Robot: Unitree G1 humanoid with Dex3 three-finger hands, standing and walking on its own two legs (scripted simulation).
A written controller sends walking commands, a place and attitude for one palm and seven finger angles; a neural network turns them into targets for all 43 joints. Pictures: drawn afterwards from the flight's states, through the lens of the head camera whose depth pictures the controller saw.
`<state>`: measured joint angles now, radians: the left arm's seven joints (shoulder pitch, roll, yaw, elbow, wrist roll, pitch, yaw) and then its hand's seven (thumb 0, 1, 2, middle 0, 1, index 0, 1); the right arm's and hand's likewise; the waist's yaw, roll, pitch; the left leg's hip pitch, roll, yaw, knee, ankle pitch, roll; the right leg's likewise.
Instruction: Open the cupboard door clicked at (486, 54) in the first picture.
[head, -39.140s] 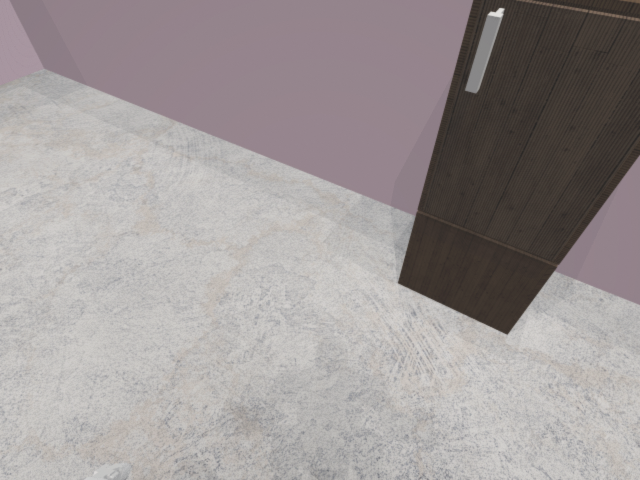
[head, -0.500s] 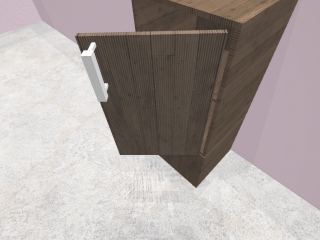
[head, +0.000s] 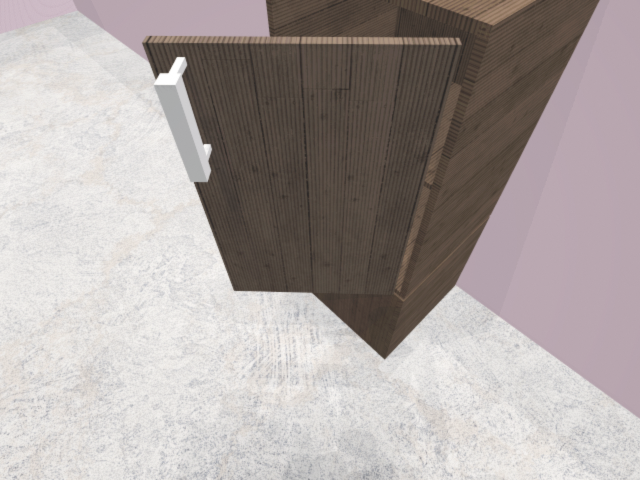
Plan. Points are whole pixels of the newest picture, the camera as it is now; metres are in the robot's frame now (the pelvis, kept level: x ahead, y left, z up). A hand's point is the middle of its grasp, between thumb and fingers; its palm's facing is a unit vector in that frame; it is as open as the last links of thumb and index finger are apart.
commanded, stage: come to a stop and stand still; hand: left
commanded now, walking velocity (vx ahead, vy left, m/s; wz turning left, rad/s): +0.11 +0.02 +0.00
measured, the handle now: (190, 122) +0.52 +0.21 +0.16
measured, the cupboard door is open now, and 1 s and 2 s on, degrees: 44 44 44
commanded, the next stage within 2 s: look again from close up in 0.94 s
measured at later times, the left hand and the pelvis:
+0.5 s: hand out of the picture -0.02 +0.17 -0.17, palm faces +0.05 -0.98 -0.20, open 7.4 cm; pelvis +0.01 +0.01 +0.00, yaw +1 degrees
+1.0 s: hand out of the picture +0.07 +0.20 -0.16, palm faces +0.03 -0.97 -0.23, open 7.3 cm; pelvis +0.04 +0.02 +0.01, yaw +1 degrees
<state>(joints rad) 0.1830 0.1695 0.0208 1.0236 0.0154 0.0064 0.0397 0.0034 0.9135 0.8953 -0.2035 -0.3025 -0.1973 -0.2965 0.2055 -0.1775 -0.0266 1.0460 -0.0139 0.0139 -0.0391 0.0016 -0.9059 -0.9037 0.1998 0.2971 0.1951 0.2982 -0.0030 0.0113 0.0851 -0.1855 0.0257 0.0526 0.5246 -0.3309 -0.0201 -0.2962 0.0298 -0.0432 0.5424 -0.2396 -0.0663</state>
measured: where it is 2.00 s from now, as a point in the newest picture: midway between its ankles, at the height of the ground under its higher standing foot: outside the picture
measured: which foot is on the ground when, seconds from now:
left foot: down 0.00-1.00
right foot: down 0.00-1.00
